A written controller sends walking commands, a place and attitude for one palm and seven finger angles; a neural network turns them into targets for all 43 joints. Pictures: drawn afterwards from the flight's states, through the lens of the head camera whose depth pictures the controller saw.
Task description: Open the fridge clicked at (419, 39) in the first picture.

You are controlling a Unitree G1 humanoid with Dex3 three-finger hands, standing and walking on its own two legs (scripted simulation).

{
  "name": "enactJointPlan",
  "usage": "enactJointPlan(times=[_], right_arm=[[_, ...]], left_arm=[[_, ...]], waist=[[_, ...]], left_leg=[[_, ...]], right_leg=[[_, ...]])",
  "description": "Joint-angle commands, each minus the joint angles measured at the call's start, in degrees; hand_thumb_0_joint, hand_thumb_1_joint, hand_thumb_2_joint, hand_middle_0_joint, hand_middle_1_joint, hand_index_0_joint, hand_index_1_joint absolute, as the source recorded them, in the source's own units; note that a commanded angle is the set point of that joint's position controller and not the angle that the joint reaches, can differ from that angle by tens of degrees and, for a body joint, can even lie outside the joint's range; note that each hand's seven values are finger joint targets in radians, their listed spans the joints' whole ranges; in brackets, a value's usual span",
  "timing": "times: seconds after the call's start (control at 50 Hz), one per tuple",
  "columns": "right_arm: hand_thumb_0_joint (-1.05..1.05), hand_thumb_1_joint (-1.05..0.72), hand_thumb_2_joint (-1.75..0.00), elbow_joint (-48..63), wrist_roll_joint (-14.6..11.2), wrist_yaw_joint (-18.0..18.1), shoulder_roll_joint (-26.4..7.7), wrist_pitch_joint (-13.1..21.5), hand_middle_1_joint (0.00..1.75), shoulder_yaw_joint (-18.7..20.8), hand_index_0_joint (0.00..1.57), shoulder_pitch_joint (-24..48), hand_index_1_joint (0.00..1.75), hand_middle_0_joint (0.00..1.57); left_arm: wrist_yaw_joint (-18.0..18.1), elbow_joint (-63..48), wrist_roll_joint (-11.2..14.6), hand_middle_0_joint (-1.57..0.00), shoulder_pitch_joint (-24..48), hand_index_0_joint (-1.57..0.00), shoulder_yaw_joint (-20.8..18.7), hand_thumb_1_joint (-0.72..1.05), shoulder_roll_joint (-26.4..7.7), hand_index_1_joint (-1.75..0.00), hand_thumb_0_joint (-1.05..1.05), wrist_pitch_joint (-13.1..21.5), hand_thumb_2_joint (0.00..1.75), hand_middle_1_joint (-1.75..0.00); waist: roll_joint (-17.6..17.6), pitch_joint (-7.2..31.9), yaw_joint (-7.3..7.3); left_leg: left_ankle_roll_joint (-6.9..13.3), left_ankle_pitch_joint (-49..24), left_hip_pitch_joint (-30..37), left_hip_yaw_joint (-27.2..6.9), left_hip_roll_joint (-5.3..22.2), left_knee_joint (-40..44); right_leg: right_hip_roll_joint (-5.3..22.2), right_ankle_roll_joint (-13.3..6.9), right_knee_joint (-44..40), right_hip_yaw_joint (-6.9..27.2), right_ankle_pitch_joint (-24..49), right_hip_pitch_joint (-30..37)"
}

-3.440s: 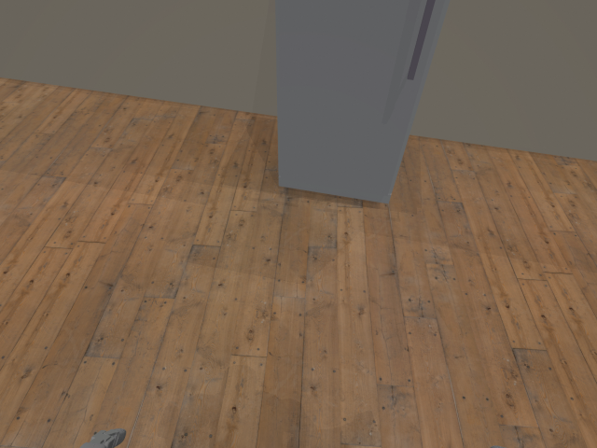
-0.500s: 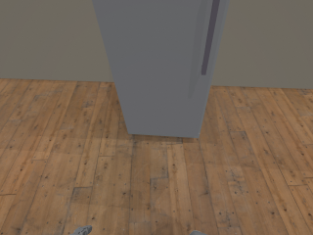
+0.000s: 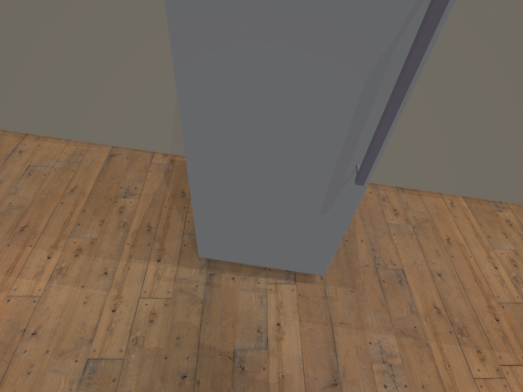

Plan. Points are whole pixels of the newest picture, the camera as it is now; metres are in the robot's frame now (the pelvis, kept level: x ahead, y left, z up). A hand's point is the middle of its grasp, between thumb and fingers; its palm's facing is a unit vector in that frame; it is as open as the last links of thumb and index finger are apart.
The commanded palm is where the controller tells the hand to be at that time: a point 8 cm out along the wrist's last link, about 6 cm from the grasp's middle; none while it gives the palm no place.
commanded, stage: take the last steps up to it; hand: right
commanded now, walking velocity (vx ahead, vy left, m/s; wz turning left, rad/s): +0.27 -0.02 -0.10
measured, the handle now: (392, 98) +0.65 -0.20 +0.15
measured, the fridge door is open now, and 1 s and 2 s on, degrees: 0 0 0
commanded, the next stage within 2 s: come to a stop and stand still in 0.32 s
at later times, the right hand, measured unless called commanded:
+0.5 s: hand out of the picture +0.07 -0.19 -0.18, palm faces +0.11 +0.99 -0.12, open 7.3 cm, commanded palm none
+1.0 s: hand (357, 364) +0.22 -0.16 -0.14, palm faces +0.03 +0.96 -0.29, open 7.3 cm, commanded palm none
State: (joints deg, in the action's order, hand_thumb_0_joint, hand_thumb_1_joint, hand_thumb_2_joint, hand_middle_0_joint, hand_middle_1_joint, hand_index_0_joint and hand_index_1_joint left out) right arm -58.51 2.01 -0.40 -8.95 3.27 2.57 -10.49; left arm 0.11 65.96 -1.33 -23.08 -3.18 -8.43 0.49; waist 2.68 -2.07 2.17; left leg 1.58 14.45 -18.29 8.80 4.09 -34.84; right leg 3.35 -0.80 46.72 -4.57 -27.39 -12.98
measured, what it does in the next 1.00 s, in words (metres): walks ahead: right foot, then left foot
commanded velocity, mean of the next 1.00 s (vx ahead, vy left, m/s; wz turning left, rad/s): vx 0.01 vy -0.03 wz -0.02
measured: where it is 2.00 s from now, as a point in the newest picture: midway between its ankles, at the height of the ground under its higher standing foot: outside the picture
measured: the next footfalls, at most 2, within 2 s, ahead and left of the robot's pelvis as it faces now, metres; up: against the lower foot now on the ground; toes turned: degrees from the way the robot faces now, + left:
right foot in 0.38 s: +0.23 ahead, -0.14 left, +0.00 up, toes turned -11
left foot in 0.84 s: +0.23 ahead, +0.12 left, +0.00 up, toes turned +4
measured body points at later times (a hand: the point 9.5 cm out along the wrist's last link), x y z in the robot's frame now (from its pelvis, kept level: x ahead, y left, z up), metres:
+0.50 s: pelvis +0.15 -0.04 +0.00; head +0.17 -0.06 +0.45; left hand +0.25 +0.18 -0.13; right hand +0.07 -0.24 -0.16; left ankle +0.08 +0.09 -0.67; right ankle +0.19 -0.13 -0.73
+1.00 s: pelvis +0.15 +0.03 +0.01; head +0.17 +0.07 +0.46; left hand +0.17 +0.26 -0.17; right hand +0.22 -0.21 -0.12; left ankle +0.19 +0.12 -0.73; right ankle +0.13 -0.11 -0.66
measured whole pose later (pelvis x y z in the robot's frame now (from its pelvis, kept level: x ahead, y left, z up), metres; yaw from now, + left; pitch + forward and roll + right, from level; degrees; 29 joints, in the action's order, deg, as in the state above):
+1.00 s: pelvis +0.15 +0.03 +0.01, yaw -1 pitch -1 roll -3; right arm -56.8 1.6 1.6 -8.4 -1.1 1.5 -10.7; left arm 0.5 60.5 -1.2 -13.3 -4.5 -11.8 -4.2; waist 3.3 -3.1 0.8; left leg 2.3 13.5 -16.0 4.8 3.0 -30.6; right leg 1.1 1.9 56.2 -1.8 -23.8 -22.9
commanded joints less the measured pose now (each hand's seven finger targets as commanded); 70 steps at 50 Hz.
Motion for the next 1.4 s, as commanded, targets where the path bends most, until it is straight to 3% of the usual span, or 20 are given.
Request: enactJointPlan(times=[0.0,0.08,0.26,0.32,0.34,0.38,0.46,0.56,0.72,0.78,0.82,0.84,0.88,0.96,1.06,1.2,1.28,1.3,1.34,1.38], right_arm=[[0.00,-0.90,-0.90,-1.4,-0.8,1.4,-8.7,0.4,0.30,1.9,0.20,-12.1,0.30,0.20],[0.00,-0.90,-0.90,-1.4,-0.5,1.7,-4.4,1.3,0.30,0.7,0.20,-10.8,0.30,0.20],[0.00,-0.90,-0.90,-4.8,-0.4,1.8,-7.0,1.1,0.30,0.7,0.20,-15.6,0.30,0.20],[0.00,-0.90,-0.90,-5.4,-0.8,1.9,-6.7,0.3,0.30,0.8,0.20,-14.5,0.30,0.20],[0.00,-0.90,-0.90,-5.3,-0.9,1.8,-5.4,0.1,0.30,0.4,0.20,-15.0,0.30,0.20],[0.00,-0.90,-0.90,-3.3,-1.3,1.7,-1.7,-0.2,0.30,-0.4,0.20,-15.5,0.30,0.20],[0.00,-0.90,-0.90,-5.6,-1.1,2.0,-0.5,-2.1,0.30,-0.6,0.20,-12.9,0.30,0.20],[0.00,-0.90,-0.90,-5.0,-1.1,2.3,-1.9,-5.1,0.30,0.0,0.20,-13.9,0.30,0.20],[0.00,-0.90,-0.90,1.6,-0.8,2.3,-3.6,-6.0,0.30,1.1,0.20,-7.0,0.30,0.20],[0.00,-0.90,-0.90,1.2,-0.7,2.4,-4.8,-4.6,0.30,1.3,0.20,-9.7,0.30,0.20],[0.00,-0.90,-0.90,2.3,0.0,2.8,-12.2,-3.2,0.30,1.7,0.20,-6.8,0.30,0.20],[0.00,-0.90,-0.90,3.6,-0.3,2.6,-13.5,-3.3,0.30,1.8,0.20,-6.8,0.30,0.20],[0.00,-0.90,-0.90,4.1,-0.4,2.9,-12.9,-3.5,0.30,2.3,0.20,-2.8,0.30,0.20],[0.00,-0.90,-0.90,5.0,-0.7,3.0,-11.3,-3.1,0.30,2.2,0.20,-1.9,0.30,0.20],[0.00,-0.90,-0.90,3.4,-0.6,3.3,-11.5,-2.7,0.30,2.5,0.20,-7.0,0.30,0.20],[0.00,-0.90,-0.90,2.9,0.2,2.6,-13.0,-3.5,0.30,3.0,0.20,-5.6,0.30,0.20],[0.00,-0.90,-0.90,2.1,-0.4,2.3,-11.8,-4.1,0.30,2.4,0.20,-2.0,0.30,0.20],[0.00,-0.90,-0.90,1.8,-0.9,2.1,-9.9,-4.3,0.30,1.8,0.20,-2.1,0.30,0.20],[0.00,-0.90,-0.90,2.4,-1.4,1.7,-4.1,-4.6,0.30,0.4,0.20,-3.4,0.30,0.20],[0.00,-0.90,-0.90,1.4,-0.4,0.9,-4.9,-4.6,0.30,1.0,0.20,-2.9,0.30,0.20]], left_arm=[[-0.5,-6.8,-0.1,-0.20,6.3,-0.20,-0.8,0.90,-4.2,-0.30,0.00,2.0,0.90,-0.30],[-0.8,-4.8,-0.2,-0.20,3.0,-0.20,-0.4,0.90,-1.2,-0.30,0.00,0.6,0.90,-0.30],[-1.6,-8.9,0.2,-0.20,13.0,-0.20,0.5,0.90,-1.3,-0.30,0.00,1.4,0.90,-0.30],[-1.0,-7.3,0.1,-0.20,7.7,-0.20,0.3,0.90,-3.2,-0.30,0.00,2.0,0.90,-0.30],[-0.6,-5.6,-0.1,-0.20,1.9,-0.20,-0.3,0.90,-6.3,-0.30,0.00,2.4,0.90,-0.30],[0.8,-4.1,0.0,-0.20,-6.6,-0.20,-1.7,0.90,-14.6,-0.30,0.00,2.3,0.90,-0.30],[2.1,-7.2,0.3,-0.20,8.7,-0.20,1.3,0.90,-6.3,-0.30,0.00,2.2,0.90,-0.30],[3.1,-7.1,0.6,-0.20,9.6,-0.20,0.2,0.90,-8.2,-0.30,0.00,1.2,0.90,-0.30],[2.5,-8.7,-0.3,-0.20,11.7,-0.20,-1.9,0.90,-10.2,-0.30,0.00,-0.9,0.90,-0.30],[1.5,-8.8,0.2,-0.20,11.8,-0.20,-1.8,0.90,-9.2,-0.30,0.00,-1.3,0.90,-0.30],[0.8,-10.1,1.0,-0.20,9.1,-0.20,-0.8,0.90,-3.0,-0.30,0.00,-1.8,0.90,-0.30],[0.8,-10.8,0.9,-0.20,10.2,-0.20,-1.1,0.90,-4.4,-0.30,0.00,-2.7,0.90,-0.30],[0.7,-9.6,0.3,-0.20,10.4,-0.20,-1.4,0.90,-4.9,-0.30,0.00,-4.0,0.90,-0.30],[0.0,-8.3,0.1,-0.20,7.5,-0.20,-1.7,0.90,-6.7,-0.30,0.00,-3.6,0.90,-0.30],[-0.1,-9.5,0.0,-0.20,9.7,-0.20,-1.4,0.90,-6.8,-0.30,0.00,-3.6,0.90,-0.30],[-0.4,-9.7,0.5,-0.20,8.6,-0.20,-0.6,0.90,-5.8,-0.30,0.00,-3.0,0.90,-0.30],[0.1,-6.3,0.6,-0.20,-0.8,-0.20,0.3,0.90,-4.4,-0.30,0.00,-1.6,0.90,-0.30],[0.5,-5.5,0.5,-0.20,-2.6,-0.20,0.3,0.90,-5.7,-0.30,0.00,-1.1,0.90,-0.30],[1.2,-7.4,-0.3,-0.20,0.8,-0.20,-0.7,0.90,-12.4,-0.30,0.00,-0.6,0.90,-0.30],[1.5,-9.4,-0.8,-0.20,8.0,-0.20,0.0,0.90,-12.3,-0.30,0.00,-0.5,0.90,-0.30]], waist=[[-13.4,-2.9,-5.20],[-8.8,-3.6,-1.56],[-10.1,-2.8,-4.06],[-8.1,-0.9,-0.94],[-1.9,2.6,1.05],[15.5,9.6,2.89],[3.7,-0.9,-2.48],[2.0,3.7,-2.98],[9.1,2.1,-2.29],[4.5,3.2,-4.18],[-17.4,3.1,-2.40],[-15.7,3.0,-4.12],[-15.2,1.0,-3.15],[-10.9,1.5,-3.02],[-10.9,3.3,-5.47],[-14.8,2.4,-5.24],[-14.1,4.0,-0.46],[-8.7,3.7,0.23],[13.6,-2.6,-0.32],[8.9,-7.1,-2.29]], left_leg=[[6.1,13.1,11.8,-25.1,18.7,26.1],[4.5,-6.5,6.5,-9.4,13.5,25.0],[5.4,-19.4,11.9,-5.9,13.0,20.3],[3.3,-19.8,8.8,-3.4,10.3,11.9],[1.5,-16.1,5.0,-1.4,7.5,2.5],[-2.2,22.2,-10.4,0.4,-2.2,-23.8],[-3.0,11.9,-3.9,-7.7,3.7,-23.0],[-4.2,8.2,-1.4,-6.9,1.4,-15.7],[-3.1,8.3,-1.3,-6.1,-0.3,-8.7],[-3.2,-5.4,8.2,-5.2,-0.5,7.4],[2.6,-20.9,8.2,-23.0,15.5,16.9],[7.3,-21.4,3.1,-24.1,19.6,19.1],[8.0,-9.1,0.4,-23.2,17.1,20.7],[5.8,-11.9,7.1,-17.9,13.9,18.6],[7.1,-13.9,13.3,-19.9,15.9,18.3],[6.4,5.8,5.8,-20.3,13.6,23.3],[1.6,14.7,-3.1,-15.4,8.0,22.1],[-0.4,17.0,-7.5,-12.9,5.4,18.4],[-3.6,12.6,-11.5,-4.1,-2.4,-1.1],[-3.1,7.9,-7.4,-8.2,-1.3,-11.7]], right_leg=[[3.3,-1.0,21.0,4.3,6.0,-24.2],[4.0,1.1,15.1,2.2,12.7,-18.8],[1.8,1.1,-8.0,-2.4,14.2,-12.3],[-0.3,0.2,-17.6,-4.0,18.5,0.8],[1.6,-0.6,-20.2,-1.6,23.3,10.3],[21.8,-10.5,-27.7,21.8,38.9,22.0],[16.0,-7.6,-30.5,8.9,45.3,-0.1],[16.0,-8.3,-28.7,5.9,54.2,3.9],[15.4,-8.3,-26.2,5.3,44.2,2.7],[10.4,-3.7,-20.6,2.7,29.5,-1.8],[-0.6,2.3,-8.5,-2.8,1.1,-8.6],[-0.8,2.1,-1.3,1.1,-5.4,-6.6],[-0.9,1.9,8.7,4.7,-2.2,-9.6],[-1.1,3.2,15.0,5.8,6.3,-14.7],[-0.8,4.7,10.8,5.9,5.5,-16.1],[-1.7,3.2,-4.5,2.2,2.1,-6.0],[-3.5,1.9,-22.7,-0.7,10.3,10.4],[-1.7,1.7,-26.6,1.2,9.9,14.6],[15.8,-3.5,-42.3,23.7,-14.3,2.3],[16.6,-6.5,-45.7,25.4,-17.6,-9.9]])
